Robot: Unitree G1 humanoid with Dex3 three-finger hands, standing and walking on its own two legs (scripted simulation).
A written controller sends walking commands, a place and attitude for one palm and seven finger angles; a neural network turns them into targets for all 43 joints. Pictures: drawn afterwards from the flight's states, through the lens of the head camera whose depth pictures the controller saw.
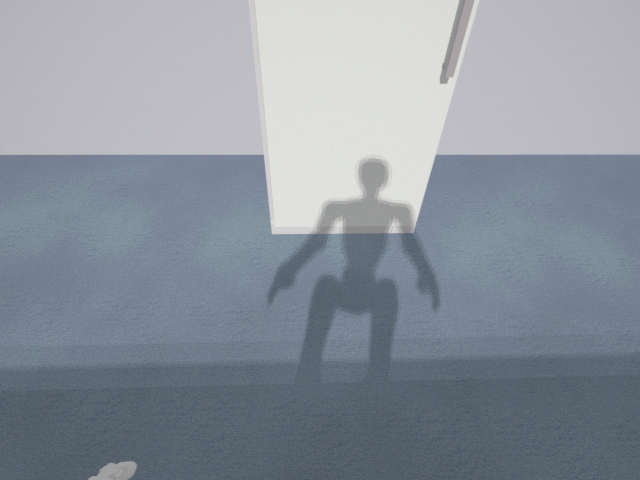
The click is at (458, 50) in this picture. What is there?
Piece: fridge door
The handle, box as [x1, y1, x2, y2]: [442, 0, 474, 76]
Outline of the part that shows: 474,0 462,0 446,62 442,64 444,69 443,73 445,76 453,76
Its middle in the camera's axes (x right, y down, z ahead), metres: +0.37 -0.66 +0.95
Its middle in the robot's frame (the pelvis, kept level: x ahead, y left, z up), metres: +1.19 -0.30 +0.24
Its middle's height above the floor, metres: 1.01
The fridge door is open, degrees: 0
